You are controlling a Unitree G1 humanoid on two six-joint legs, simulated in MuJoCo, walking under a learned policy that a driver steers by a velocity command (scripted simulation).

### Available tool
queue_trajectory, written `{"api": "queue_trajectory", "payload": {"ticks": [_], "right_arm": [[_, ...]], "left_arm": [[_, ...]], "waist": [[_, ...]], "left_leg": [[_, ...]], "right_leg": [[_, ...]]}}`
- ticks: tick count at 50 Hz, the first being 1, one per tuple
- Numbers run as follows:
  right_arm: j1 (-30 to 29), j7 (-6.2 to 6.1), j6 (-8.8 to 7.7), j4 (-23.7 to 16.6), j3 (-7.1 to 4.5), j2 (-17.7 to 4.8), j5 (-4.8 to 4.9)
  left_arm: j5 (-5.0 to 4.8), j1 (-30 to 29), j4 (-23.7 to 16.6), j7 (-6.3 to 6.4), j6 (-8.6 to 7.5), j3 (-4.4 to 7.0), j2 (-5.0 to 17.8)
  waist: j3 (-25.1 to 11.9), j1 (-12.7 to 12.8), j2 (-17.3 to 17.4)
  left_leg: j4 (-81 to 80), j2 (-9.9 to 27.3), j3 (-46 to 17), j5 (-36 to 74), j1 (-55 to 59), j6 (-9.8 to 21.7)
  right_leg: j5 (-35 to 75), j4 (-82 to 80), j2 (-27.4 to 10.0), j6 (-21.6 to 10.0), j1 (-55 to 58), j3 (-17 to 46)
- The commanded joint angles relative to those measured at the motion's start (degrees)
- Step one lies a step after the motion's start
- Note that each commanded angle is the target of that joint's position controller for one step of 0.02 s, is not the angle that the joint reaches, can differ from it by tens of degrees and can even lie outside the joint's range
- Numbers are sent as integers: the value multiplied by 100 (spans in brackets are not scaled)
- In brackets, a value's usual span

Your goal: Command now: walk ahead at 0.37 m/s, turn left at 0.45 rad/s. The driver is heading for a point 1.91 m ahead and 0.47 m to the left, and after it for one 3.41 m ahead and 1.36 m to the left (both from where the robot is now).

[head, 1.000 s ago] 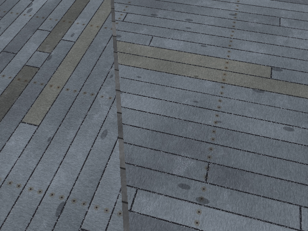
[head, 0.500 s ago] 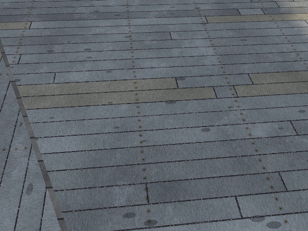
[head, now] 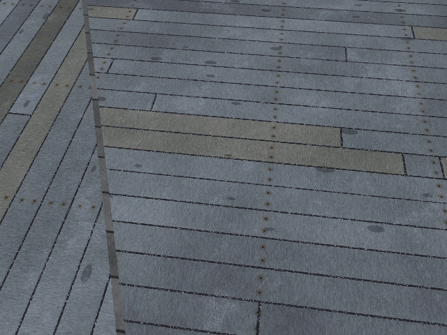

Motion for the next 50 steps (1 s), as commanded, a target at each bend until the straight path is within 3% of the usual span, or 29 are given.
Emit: {"api": "queue_trajectory", "payload": {"ticks": [1,3,4,5,6,7,8,9,10,12,15,19,22,25,27,28,29,30,31,33,34,38,40,43,44,45,46,47,50], "right_arm": [[-316,107,-90,-610,-147,-491,-48],[1035,47,-67,-328,-395,-960,-39],[1610,-85,-16,-250,-522,-1296,-54],[1326,-175,-2,-390,-549,-1909,-162],[1545,-173,-2,-597,-494,-1635,-166],[1196,-161,5,-626,-430,-1379,-153],[833,-170,15,-606,-377,-1159,-25],[541,-197,43,-664,-332,-1010,21],[343,-220,67,-714,-312,-972,-49],[124,-232,79,-728,-336,-1026,-152],[150,-319,113,-645,-371,-1141,-128],[91,-471,329,-669,-374,-1159,-40],[116,-515,430,-701,-379,-1162,-54],[207,-491,478,-716,-378,-1131,-54],[97,-496,511,-748,-313,-976,2],[285,-505,517,-736,-249,-776,-8],[740,-491,503,-724,-152,-454,-121],[526,-488,433,-860,-251,-821,-88],[553,-496,401,-733,-378,-1241,-120],[545,-529,516,-492,-394,-1092,-53],[520,-535,568,-496,-349,-947,-59],[259,-475,567,-553,-120,-341,-49],[146,-434,548,-556,-120,-385,-23],[432,-392,518,-352,-155,-457,-67],[426,-412,514,-406,-171,-649,-143],[485,-467,526,-461,-240,-1060,-220],[228,-416,504,-329,-168,-798,-276],[-21,-369,453,-453,-84,-431,-269],[201,-371,317,-272,-91,-533,-242]], "left_arm": [[-34,-255,-324,126,83,279,1159],[-60,-405,-429,190,177,284,1238],[-34,-359,-538,194,123,218,1089],[248,548,-757,58,11,-48,214],[120,385,-656,-35,-121,-14,798],[-92,-340,-864,-46,-130,66,1036],[-61,-595,-978,7,-119,27,946],[31,-690,-947,77,-64,43,941],[52,-587,-951,109,37,81,1003],[99,-347,-906,144,189,70,886],[166,-434,-939,229,270,16,710],[117,-946,-1092,227,356,11,681],[74,-1313,-1214,177,322,18,679],[44,-1371,-1253,109,201,61,734],[40,-998,-1134,51,123,100,721],[102,-912,-1127,46,100,151,904],[215,-1144,-1279,85,145,212,1305],[367,-991,-1145,56,192,234,1299],[275,-979,-1206,46,190,195,1078],[111,-1179,-1217,65,230,118,805],[49,-1268,-1194,72,258,100,780],[87,-1346,-1105,80,392,76,692],[58,-1116,-1014,77,442,116,810],[-46,-980,-911,56,443,71,746],[-3,-768,-847,32,379,35,679],[176,-669,-899,-27,291,-38,486],[204,-765,-937,-21,255,-101,250],[235,-1029,-876,-3,256,-58,499],[171,-1086,-773,51,313,-9,559]], "waist": [[89,-309,-752],[-735,-1022,-787],[-1161,-1333,-333],[-1946,-433,1363],[-3359,-947,569],[-2614,-1015,188],[-1657,-774,-220],[-1116,-587,-406],[-885,-358,-295],[-750,-134,-34],[-927,-137,59],[-1011,-297,284],[-815,-456,539],[-834,-517,719],[-914,-275,732],[-951,-317,467],[-1035,-714,-974],[-779,-598,-2039],[-785,-450,-1451],[-671,-472,-820],[-596,-475,-828],[-724,-404,-1310],[-780,-236,-1528],[-651,-398,-1316],[-713,-332,-1027],[-897,-140,-4],[-792,-9,916],[-501,-166,566],[-153,-280,362]], "left_leg": [[-190,-420,472,-478,582,269],[-527,-829,515,-270,2456,548],[-761,-395,-239,911,3981,815],[-274,1449,-2976,3272,6207,1998],[-882,1909,-4248,2639,6408,2478],[-1112,1563,-3392,2382,5785,2118],[-1265,1221,-2754,1988,4787,1804],[-1458,1006,-2436,1796,3903,1638],[-1675,850,-2214,1719,3147,1584],[-1871,676,-1959,1838,2269,1565],[-1736,480,-1708,2160,2027,1463],[-1687,235,-1982,35,2061,1120],[-1669,197,-2384,-1140,2126,1019],[-1298,269,-2782,-517,2470,983],[-867,146,-2776,-52,2596,754],[-493,-99,-2575,-681,2304,475],[646,-804,-1687,-2797,1665,94],[1600,-1193,-1011,-4066,741,-222],[2591,-939,-1136,-3927,629,-418],[3121,-862,-1099,-3392,563,-642],[3085,-814,-1073,-3187,561,-718],[1221,-534,-374,-2933,1580,-825],[345,-464,-240,-2721,1969,-787],[-1673,-506,-122,-1173,2957,-470],[-1683,-191,-532,-678,3514,-280],[-1431,586,-1300,474,3896,34],[-1494,770,-1427,-403,2881,470],[-1584,460,-1265,-1243,2611,390],[-1574,170,-1075,-1559,2405,74]], "right_leg": [[6172,816,-1580,-542,-173,77],[6711,2720,-1333,-292,-619,-7],[4988,4318,-990,13,-1781,2],[-1645,6812,123,430,-4240,377],[-1872,7631,246,388,-4320,1753],[-1341,7429,-68,279,-4565,1870],[-882,6874,-282,244,-4736,1703],[-640,6528,-423,281,-4615,1619],[-455,6281,-507,291,-4212,1643],[-298,5861,-473,388,-3737,1527],[92,5075,-338,567,-3692,1467],[750,4193,-221,634,-3739,1606],[772,3449,-106,585,-3666,1702],[437,2692,41,466,-3318,1705],[1153,1428,-15,278,-2591,1564],[1841,1003,-540,67,-1972,1886],[3279,953,-1790,-508,-1385,3036],[3909,743,-2413,-1535,-1506,4188],[3798,813,-2403,-1713,-1505,4103],[3581,1064,-1738,-1236,-1480,3074],[3596,1080,-1635,-1161,-1517,2876],[3644,1085,-1133,-1020,-1637,2078],[3484,1114,-1241,-1129,-1499,2219],[2678,1240,-1128,-863,-1852,2208],[2096,1289,-1047,-524,-2252,2156],[1261,1853,-627,-150,-2653,1672],[407,1544,-386,142,-2233,1317],[764,1561,-389,308,-2006,1313],[1251,1575,-359,320,-1984,1309]]}}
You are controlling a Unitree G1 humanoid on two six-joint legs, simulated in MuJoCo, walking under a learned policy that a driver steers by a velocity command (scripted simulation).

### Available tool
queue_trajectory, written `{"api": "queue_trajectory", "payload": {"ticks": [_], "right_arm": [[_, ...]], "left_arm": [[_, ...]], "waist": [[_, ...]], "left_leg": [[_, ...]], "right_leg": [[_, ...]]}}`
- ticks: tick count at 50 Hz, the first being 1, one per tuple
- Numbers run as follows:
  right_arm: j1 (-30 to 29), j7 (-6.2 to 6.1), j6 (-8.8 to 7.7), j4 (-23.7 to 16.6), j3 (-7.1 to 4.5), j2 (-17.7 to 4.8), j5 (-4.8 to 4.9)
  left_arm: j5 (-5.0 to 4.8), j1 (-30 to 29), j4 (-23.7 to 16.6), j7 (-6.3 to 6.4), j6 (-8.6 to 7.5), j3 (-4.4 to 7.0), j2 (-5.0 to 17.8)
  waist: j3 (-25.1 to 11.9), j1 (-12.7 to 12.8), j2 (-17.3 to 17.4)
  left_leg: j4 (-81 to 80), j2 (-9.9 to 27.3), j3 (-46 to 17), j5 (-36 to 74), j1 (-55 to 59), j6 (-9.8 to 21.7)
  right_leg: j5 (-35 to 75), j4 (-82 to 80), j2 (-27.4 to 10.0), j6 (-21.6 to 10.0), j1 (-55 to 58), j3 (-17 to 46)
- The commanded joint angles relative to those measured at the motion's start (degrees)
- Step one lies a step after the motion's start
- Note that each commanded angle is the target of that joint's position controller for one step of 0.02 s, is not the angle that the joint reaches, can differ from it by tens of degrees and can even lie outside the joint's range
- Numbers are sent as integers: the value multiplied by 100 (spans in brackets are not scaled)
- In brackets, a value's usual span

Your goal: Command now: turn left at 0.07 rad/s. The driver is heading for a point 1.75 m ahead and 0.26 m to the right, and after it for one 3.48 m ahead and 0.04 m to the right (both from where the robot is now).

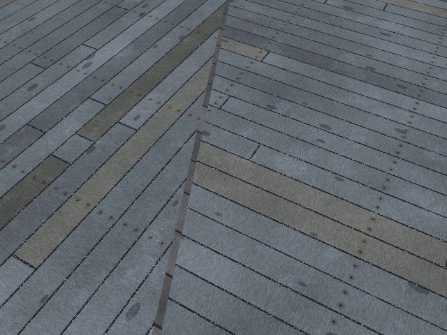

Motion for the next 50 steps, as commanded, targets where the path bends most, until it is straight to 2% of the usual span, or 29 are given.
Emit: {"api": "queue_trajectory", "payload": {"ticks": [1,4,11,22,23,24,25,26,27,28,29,30,31,32,33,34,35,36,37,38,39,40,41,42,44,46,48,50], "right_arm": [[-156,-22,-213,-311,-166,-738,18],[-63,-49,-233,-226,-129,-623,36],[11,-53,-260,-18,-120,-558,63],[199,-72,-277,535,-130,-512,101],[310,-85,-266,636,-132,-506,107],[369,-104,-239,696,-171,-609,142],[447,-117,-216,723,-234,-806,178],[581,-122,-221,739,-278,-976,203],[669,-127,-261,756,-321,-1125,228],[705,-142,-328,784,-334,-1155,247],[663,-148,-399,796,-323,-1098,239],[578,-144,-445,783,-313,-1037,257],[417,-136,-457,758,-310,-1017,304],[133,-120,-441,711,-310,-1029,350],[-10,-106,-415,693,-298,-987,352],[-59,-101,-425,667,-243,-797,294],[-166,-90,-468,538,-117,-384,209],[-145,-123,-571,326,-165,-453,290],[23,-101,-649,405,-230,-730,400],[56,-46,-711,485,-240,-789,436],[44,-28,-750,559,-250,-759,394],[-86,-16,-762,554,-285,-799,327],[-148,28,-750,571,-299,-768,281],[-154,70,-730,593,-286,-656,258],[-355,105,-682,535,-258,-513,220],[-840,110,-666,347,-202,-397,221],[-1291,136,-684,196,-145,-316,245],[-1639,179,-703,88,-116,-331,271]], "left_arm": [[-21,-138,-316,60,-66,191,651],[-41,-25,-155,81,-68,193,593],[-67,86,167,130,-46,223,591],[-106,210,698,218,16,248,599],[-109,299,789,223,29,236,540],[-138,292,841,229,39,239,520],[-170,203,827,230,24,243,507],[-190,4,731,220,-31,235,480],[-237,-187,611,189,-125,217,441],[-295,-332,524,143,-235,215,444],[-339,-342,503,84,-338,227,470],[-358,-298,513,16,-427,224,476],[-359,-167,571,-49,-501,222,471],[-346,203,763,-94,-549,237,446],[-301,797,1081,-115,-560,290,452],[-242,1340,1326,-123,-540,356,543],[-223,2020,1410,-86,-541,456,963],[-179,2301,1422,-176,-589,475,1329],[-166,1698,1277,-179,-637,355,1014],[-183,1251,1125,-169,-652,284,766],[-165,1007,1040,-177,-646,261,758],[-163,926,1021,-185,-629,216,674],[-141,1018,1060,-183,-593,151,495],[-130,1203,1128,-170,-568,125,446],[-138,1456,1222,-117,-519,120,526],[-121,1457,1221,-51,-474,125,648],[-118,1484,1225,0,-452,119,707],[-150,1655,1294,28,-455,126,749]], "waist": [[-64,-31,691],[-37,-55,548],[-86,-70,267],[-77,-76,196],[-188,-81,259],[-91,-129,385],[115,-222,631],[389,-343,941],[663,-423,1238],[906,-449,1324],[994,-411,1337],[953,-352,1264],[832,-229,1118],[615,14,962],[324,273,818],[88,460,491],[-157,665,-887],[-202,599,-1771],[207,291,-1010],[533,152,-633],[540,76,-430],[560,57,-352],[458,65,-406],[361,83,-489],[309,123,-390],[425,180,-264],[533,269,-314],[653,346,-338]], "left_leg": [[-837,568,-637,488,-356,260],[-781,515,-591,576,-332,250],[-703,420,-497,884,-217,254],[-679,286,-303,1193,-126,196],[-765,249,-282,605,-75,220],[-893,251,-368,-436,-106,326],[-1145,430,-703,-1702,-182,526],[-1538,850,-1333,-2668,-199,798],[-1899,1341,-2052,-3139,-260,1108],[-2120,1669,-2548,-3068,-324,1340],[-2141,1831,-2689,-2675,-118,1441],[-2065,1861,-2572,-2233,118,1422],[-1931,1730,-2223,-1802,154,1289],[-1734,1421,-1669,-1311,-192,1086],[-1362,1081,-1184,-913,-670,905],[-626,730,-721,-438,-1112,696],[1375,60,130,-389,-1913,233],[2735,-361,1,-1526,-2878,113],[3509,89,-383,-1345,-3271,214],[3633,370,-360,-688,-3438,337],[3514,545,-234,-166,-3423,401],[3278,687,-165,227,-3407,398],[3095,755,-64,513,-3199,370],[2984,738,75,715,-3114,312],[2661,706,259,993,-3204,142],[1946,653,357,1333,-3175,1],[1116,534,469,1842,-2810,-52],[568,425,550,2165,-2536,-39]], "right_leg": [[505,-196,-72,-11,302,35],[565,-217,-66,-5,347,19],[780,-244,-90,49,475,32],[985,-260,-91,25,616,15],[513,-215,9,18,649,-107],[-261,10,196,-14,453,-317],[-978,392,367,-61,47,-524],[-1281,843,414,-110,-523,-614],[-1313,1291,311,-219,-942,-511],[-1363,1622,107,-364,-1258,-265],[-1544,1792,-56,-498,-1567,-113],[-1681,1597,-170,-622,-1656,-61],[-1545,1064,-193,-716,-1312,-115],[-865,315,-44,-749,-352,-345],[53,-149,248,-656,843,-605],[207,-208,232,-585,1698,-384],[-650,-1120,-939,-970,2397,1479],[-1394,-1974,-1960,-1740,2615,3827],[-1884,-2012,-2091,-1858,2249,3762],[-1836,-2014,-1823,-1669,2013,3048],[-1423,-2080,-1574,-1466,1927,2488],[-692,-2118,-1412,-1323,1914,2014],[39,-2125,-1196,-1198,1875,1528],[745,-2098,-1074,-1177,1910,1198],[1742,-2083,-983,-1246,1960,797],[1975,-2202,-918,-1267,1734,550],[1817,-2361,-803,-1225,1421,315],[1648,-2486,-852,-1252,1334,238]]}}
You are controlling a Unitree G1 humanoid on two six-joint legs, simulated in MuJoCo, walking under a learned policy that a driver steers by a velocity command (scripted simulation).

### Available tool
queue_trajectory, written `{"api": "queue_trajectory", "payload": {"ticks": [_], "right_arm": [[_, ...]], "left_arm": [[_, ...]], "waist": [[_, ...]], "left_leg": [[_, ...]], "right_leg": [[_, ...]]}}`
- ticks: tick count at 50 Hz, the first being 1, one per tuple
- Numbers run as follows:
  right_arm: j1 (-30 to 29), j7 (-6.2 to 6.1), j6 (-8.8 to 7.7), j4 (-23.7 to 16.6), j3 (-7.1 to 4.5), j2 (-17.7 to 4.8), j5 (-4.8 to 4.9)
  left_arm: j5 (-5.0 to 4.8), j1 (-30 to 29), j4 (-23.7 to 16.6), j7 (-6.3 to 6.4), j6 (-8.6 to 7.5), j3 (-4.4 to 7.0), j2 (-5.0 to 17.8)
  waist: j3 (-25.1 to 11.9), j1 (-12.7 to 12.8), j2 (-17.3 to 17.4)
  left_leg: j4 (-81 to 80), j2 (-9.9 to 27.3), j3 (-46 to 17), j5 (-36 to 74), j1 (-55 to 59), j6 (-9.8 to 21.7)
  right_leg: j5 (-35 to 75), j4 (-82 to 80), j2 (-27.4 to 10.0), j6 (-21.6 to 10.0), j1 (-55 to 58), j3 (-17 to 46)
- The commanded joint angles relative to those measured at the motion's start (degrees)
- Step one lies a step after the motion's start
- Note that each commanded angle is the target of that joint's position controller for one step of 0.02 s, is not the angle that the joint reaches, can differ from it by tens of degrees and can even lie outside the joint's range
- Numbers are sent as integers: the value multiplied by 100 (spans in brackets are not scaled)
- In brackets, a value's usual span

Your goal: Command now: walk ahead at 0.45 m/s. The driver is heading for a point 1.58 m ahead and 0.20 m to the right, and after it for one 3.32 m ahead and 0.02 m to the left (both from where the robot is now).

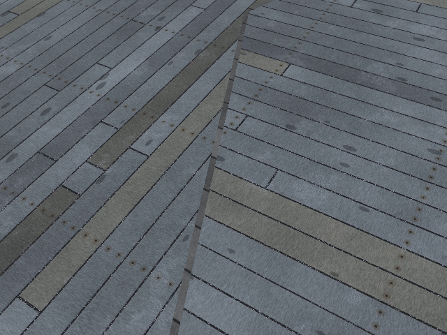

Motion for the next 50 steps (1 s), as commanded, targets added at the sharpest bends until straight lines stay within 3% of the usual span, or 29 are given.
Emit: {"api": "queue_trajectory", "payload": {"ticks": [1,5,7,8,9,10,11,12,13,14,16,17,19,23,26,29,33,34,35,36,37,38,39,40,41,42,44,47,50], "right_arm": [[-1133,76,-117,-642,66,-104,32],[-1326,187,-188,-792,43,-292,47],[-739,169,-191,-657,-80,-569,35],[143,125,-174,-397,-207,-789,48],[1216,59,-141,-113,-310,-1025,22],[2068,30,-114,75,-439,-1550,-126],[2046,44,-99,161,-299,-1119,-77],[1475,47,-115,136,-192,-818,-20],[923,45,-135,33,-134,-654,-29],[570,73,-173,8,-85,-502,-80],[328,112,-237,47,-31,-327,-164],[370,121,-258,106,-34,-352,-138],[533,85,-293,241,-56,-507,-123],[952,-68,-248,406,-82,-737,-98],[1350,-112,-209,548,-89,-865,-38],[1708,-121,-125,731,-96,-897,10],[1705,-151,31,791,-153,-1024,6],[1570,-152,70,759,-154,-1044,-4],[1561,-153,100,721,-94,-899,-48],[1690,-161,91,555,30,-631,-187],[2429,-86,-48,588,228,112,-112],[2019,-63,-174,643,78,-625,29],[1455,-44,-258,475,0,-887,157],[1183,-84,-280,436,8,-828,132],[1044,-109,-257,424,-22,-773,35],[1133,-106,-195,439,-30,-679,4],[1244,-111,-71,477,-7,-451,-13],[752,-129,6,285,-7,-418,-82],[189,-92,-29,109,16,-337,-95]], "left_arm": [[-46,273,-130,79,-42,207,1052],[-99,243,-58,97,16,280,1135],[-55,98,-112,105,82,344,1291],[-17,3,-144,101,145,341,1279],[25,-70,-240,97,163,290,1198],[30,652,-329,8,74,77,452],[-73,608,-203,-33,-95,51,451],[-260,-80,-469,-58,-212,219,1026],[-316,-563,-628,-36,-269,246,1150],[-244,-775,-664,10,-267,274,1102],[-135,-493,-597,45,-120,290,850],[-118,-413,-582,51,-54,272,716],[-85,-674,-724,76,30,281,725],[-17,-1658,-1071,52,-13,272,755],[-58,-2342,-1243,-28,-70,199,636],[-112,-2807,-1438,-127,-91,171,688],[-119,-2687,-1554,-239,-142,239,959],[-114,-2195,-1434,-235,-152,320,1106],[-104,-1228,-1138,-195,-151,471,1389],[-41,-162,-939,-140,-123,591,1857],[-28,7,-797,-194,-94,636,2124],[-61,-145,-885,-205,-107,463,1475],[-51,-644,-987,-184,-124,391,1270],[-19,-1077,-1078,-183,-133,357,1196],[12,-1317,-1105,-194,-143,325,1064],[63,-1398,-1092,-201,-162,292,967],[26,-1337,-1008,-214,-197,293,953],[7,-1112,-857,-142,-195,350,1157],[-15,-915,-739,-62,-132,350,1189]], "waist": [[761,76,-684],[712,-147,-698],[132,-535,-907],[-429,-987,-938],[-1113,-1442,-841],[-2168,-1206,516],[-2556,-1200,962],[-1410,-1114,756],[-716,-915,329],[-293,-704,-41],[-172,-327,185],[-126,-263,194],[96,-234,162],[301,-489,21],[327,-753,-14],[412,-891,-14],[208,-623,149],[-89,-312,192],[-715,102,100],[-1671,377,-660],[-2245,-63,-2213],[-1908,150,-1392],[-1111,83,-1080],[-711,-89,-592],[-406,-221,-458],[-377,-388,-581],[-306,-511,-599],[-29,-469,-482],[117,-329,-526]], "left_leg": [[-822,-229,229,544,3,-8],[-1290,-304,127,230,167,301],[-1232,-608,315,-190,1086,510],[-1280,-790,449,-218,2186,681],[-1094,-339,-40,-218,3952,950],[-1282,1289,-2746,-1455,6420,1939],[-2420,1765,-4503,-2240,6453,2114],[-2653,1499,-3752,-2486,5536,1740],[-2837,1313,-2900,-2064,4494,1542],[-3039,1084,-2267,-1422,3602,1424],[-3351,726,-1537,-877,2700,1308],[-3471,676,-1349,-741,2467,1364],[-3677,647,-1045,-550,2186,1444],[-3751,493,-631,-154,2422,1319],[-3715,424,-378,-126,2621,1174],[-3464,683,-443,-107,3322,1150],[-2763,1003,-553,917,4103,953],[-2159,865,-408,1866,4080,851],[-1013,534,-169,2289,3712,695],[902,122,137,699,2530,489],[2621,-943,-62,-3035,301,174],[3230,-622,-748,-3225,-320,273],[3246,-339,-630,-2673,-615,370],[3010,-39,-471,-2132,-408,346],[2673,133,-432,-1803,-221,296],[2477,274,-466,-1576,128,271],[2167,319,-391,-1424,319,182],[1398,374,-335,-842,-153,12],[300,291,-234,88,-199,-54]], "right_leg": [[1819,-533,-1341,-649,-624,585],[2787,-109,-1669,-579,95,507],[4813,747,-1687,-464,383,433],[5586,1773,-1503,-346,237,274],[4888,3159,-1309,-190,-822,226],[1928,5604,-336,206,-3272,71],[-1642,6660,127,168,-4022,872],[-1425,7013,-255,46,-4577,941],[-869,6789,-578,-23,-4536,744],[-455,6397,-810,-4,-4307,622],[-75,5940,-1080,48,-3600,649],[-51,5803,-1117,99,-3501,595],[227,5385,-1196,232,-3727,517],[1596,3785,-1153,399,-4195,393],[2261,2744,-895,404,-3871,152],[2112,2266,-813,331,-4056,208],[1184,1936,-628,31,-3687,161],[1084,1812,-442,-95,-2960,-15],[1162,1829,-374,-284,-1612,-65],[1263,1994,-1494,-665,170,1234],[-69,1140,-2533,-1544,1827,3992],[-669,785,-2377,-1320,1611,4103],[-314,706,-2205,-1077,875,3213],[438,572,-1997,-986,99,2575],[997,411,-1799,-953,-493,2104],[1286,256,-1656,-904,-837,1793],[1637,5,-1536,-971,-1126,1425],[1965,-233,-1527,-1040,-1175,1074],[1896,-333,-1335,-889,-1142,672]]}}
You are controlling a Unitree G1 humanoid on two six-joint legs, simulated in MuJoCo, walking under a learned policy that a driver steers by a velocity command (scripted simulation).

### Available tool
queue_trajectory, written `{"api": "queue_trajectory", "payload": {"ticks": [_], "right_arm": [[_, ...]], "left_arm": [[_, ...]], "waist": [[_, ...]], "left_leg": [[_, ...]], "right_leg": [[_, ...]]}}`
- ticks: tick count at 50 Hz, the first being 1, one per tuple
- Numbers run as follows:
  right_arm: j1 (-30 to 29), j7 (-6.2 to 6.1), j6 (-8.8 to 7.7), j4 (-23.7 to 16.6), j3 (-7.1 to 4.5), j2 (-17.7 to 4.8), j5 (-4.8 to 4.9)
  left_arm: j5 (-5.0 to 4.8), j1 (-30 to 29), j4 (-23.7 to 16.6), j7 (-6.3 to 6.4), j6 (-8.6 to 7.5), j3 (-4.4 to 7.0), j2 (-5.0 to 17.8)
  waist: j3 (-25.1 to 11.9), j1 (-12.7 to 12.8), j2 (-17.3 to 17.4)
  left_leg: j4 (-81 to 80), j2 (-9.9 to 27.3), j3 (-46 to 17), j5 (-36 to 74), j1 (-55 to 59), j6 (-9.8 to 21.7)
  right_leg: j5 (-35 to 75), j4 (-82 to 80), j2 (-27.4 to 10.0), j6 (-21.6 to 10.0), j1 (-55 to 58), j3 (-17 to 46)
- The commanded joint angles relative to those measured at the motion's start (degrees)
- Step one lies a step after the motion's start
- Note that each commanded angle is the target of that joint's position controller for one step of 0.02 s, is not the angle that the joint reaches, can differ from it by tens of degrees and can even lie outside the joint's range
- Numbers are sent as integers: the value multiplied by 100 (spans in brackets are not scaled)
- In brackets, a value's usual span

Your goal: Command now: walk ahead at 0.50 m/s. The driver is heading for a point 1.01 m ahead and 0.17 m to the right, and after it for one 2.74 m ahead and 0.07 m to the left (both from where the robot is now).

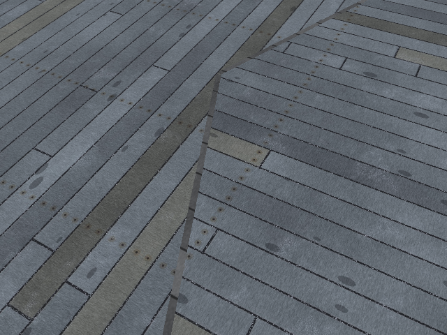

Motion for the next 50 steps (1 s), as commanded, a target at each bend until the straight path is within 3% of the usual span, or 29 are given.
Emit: {"api": "queue_trajectory", "payload": {"ticks": [1,5,8,10,11,12,13,14,15,16,17,18,20,22,24,28,32,34,36,37,38,39,40,41,42,43,45,46,50], "right_arm": [[-333,34,-61,-353,-11,-163,-11],[-1035,116,-108,-565,38,-142,42],[-1332,211,-166,-748,26,-244,59],[-1105,242,-214,-739,-36,-400,55],[-708,231,-238,-645,-107,-533,51],[153,188,-248,-381,-246,-770,45],[1227,123,-249,-151,-374,-1158,-43],[1716,110,-186,-11,-486,-1599,-69],[1670,112,-183,-55,-324,-1039,-31],[1202,93,-202,-112,-235,-761,-14],[738,87,-223,-194,-182,-591,-23],[404,103,-248,-202,-135,-395,-48],[134,113,-301,-159,-106,-239,-126],[64,88,-338,-107,-136,-330,-140],[46,12,-328,-62,-174,-466,-174],[40,-174,-165,-81,-217,-680,-136],[255,-251,43,-29,-276,-880,10],[149,-279,152,-79,-325,-967,101],[-20,-315,252,-177,-346,-953,163],[211,-290,273,-168,-306,-825,105],[493,-215,240,-332,-147,-317,-220],[797,-124,183,-464,-85,-307,-211],[413,-60,162,-416,-181,-689,-25],[77,-65,172,-536,-185,-683,80],[-2,-136,216,-457,-193,-614,13],[-63,-204,281,-479,-231,-704,-58],[30,-226,364,-476,-241,-636,-76],[137,-239,376,-428,-223,-560,-62],[36,-292,427,-419,-168,-445,-57]], "left_arm": [[-33,-115,-265,92,-53,187,914],[-91,310,-13,122,2,211,987],[-128,453,129,155,96,246,1016],[-144,368,135,179,156,279,1088],[-144,237,98,185,184,294,1147],[-116,149,57,185,211,255,1059],[-29,149,-91,188,210,150,829],[-45,947,-119,141,109,-63,37],[-166,723,-42,141,14,43,518],[-319,239,-212,143,-30,176,927],[-322,-43,-290,181,-25,186,921],[-246,-174,-305,216,11,221,861],[-223,74,-252,209,172,245,601],[-221,-4,-342,212,307,251,451],[-142,-167,-508,224,368,274,450],[-70,-790,-815,76,346,198,261],[-49,-1212,-1162,-101,406,229,394],[-32,-1133,-1286,-168,440,298,570],[-42,-451,-1199,-189,415,442,840],[-18,46,-1098,-102,380,586,1179],[-6,77,-1169,50,405,701,1777],[124,-129,-1433,29,380,650,1877],[65,-283,-1568,-35,368,554,1478],[-7,-632,-1616,-25,344,494,1277],[-90,-878,-1624,8,360,459,1128],[-104,-1042,-1653,62,397,428,1029],[29,-1115,-1735,131,445,433,1065],[45,-1104,-1756,163,446,437,1085],[25,-1033,-1746,270,489,423,1090]], "waist": [[179,-88,-565],[369,139,-548],[447,114,-556],[304,-102,-638],[75,-350,-716],[-445,-762,-651],[-1316,-1140,-262],[-2152,-829,1195],[-2186,-997,1016],[-1292,-917,746],[-794,-736,415],[-413,-579,264],[-220,-283,465],[23,-177,313],[146,-87,175],[98,-247,133],[-65,-385,127],[-139,-253,225],[-453,134,138],[-759,333,-342],[-1144,-45,-1713],[-2125,-255,-1900],[-2169,46,-884],[-1552,-50,-641],[-1060,-194,-207],[-830,-293,-321],[-786,-421,-674],[-851,-437,-733],[-986,-299,-826]], "left_leg": [[-999,-24,68,952,-37,-67],[-1838,-223,203,1278,102,-13],[-2166,-263,97,854,-6,161],[-2332,-389,126,439,447,263],[-2417,-552,260,282,1091,337],[-2486,-666,366,349,2304,470],[-2209,114,-409,378,4103,780],[-2657,1551,-2931,-737,6216,1613],[-3298,1605,-3704,-1427,5996,1539],[-3450,1451,-2846,-1521,5242,1245],[-3621,1274,-2148,-1192,4418,1084],[-3855,1067,-1594,-802,3709,992],[-4197,803,-817,-323,2974,891],[-4346,769,-241,535,2667,958],[-4232,734,335,2080,2607,1012],[-4032,491,1205,2823,2652,910],[-3550,793,1260,3008,3487,878],[-3046,917,1255,3422,3743,760],[-1807,727,1380,3761,3731,507],[-621,323,1483,2914,3296,174],[1157,-310,1484,-1118,1684,-219],[2719,-1246,409,-3657,328,-415],[2912,-911,-304,-3210,86,-287],[2654,-741,-261,-2681,-97,-195],[2193,-528,-238,-2296,-56,-217],[1756,-424,-267,-2034,174,-226],[1323,-552,-185,-1725,674,-268],[1073,-579,-152,-1664,758,-318],[260,-529,-148,-1344,978,-493]], "right_leg": [[1211,-750,-1425,-750,-121,761],[1018,-704,-1541,-706,259,649],[1321,-373,-1832,-642,854,788],[1861,-7,-1913,-558,1033,940],[2614,424,-1831,-491,976,925],[3093,1345,-1526,-349,678,761],[2018,2939,-1151,-150,-403,535],[-1232,5084,-140,291,-2765,274],[-2490,5901,-233,246,-3311,1103],[-2096,6130,-526,164,-3707,1120],[-1569,5971,-836,142,-3594,960],[-1180,5680,-1014,154,-3377,931],[-766,5391,-1229,163,-2769,972],[-550,5238,-1249,229,-2814,920],[-207,4793,-1184,366,-2966,867],[934,3195,-1006,437,-2576,320],[821,2467,-852,316,-2563,134],[263,2314,-707,139,-2408,27],[280,1733,-350,-132,-1570,-175],[1591,1173,-286,-347,-601,86],[4600,1559,-1560,-890,752,1798],[4156,1176,-2656,-2172,1808,4168],[3280,883,-2404,-1943,1550,3712],[2508,782,-2131,-1615,954,3083],[1849,658,-1837,-1285,291,2657],[1418,551,-1662,-1137,-267,2455],[1239,404,-1389,-1046,-831,2283],[1360,414,-1366,-1045,-847,2163],[740,432,-1323,-997,-918,2067]]}}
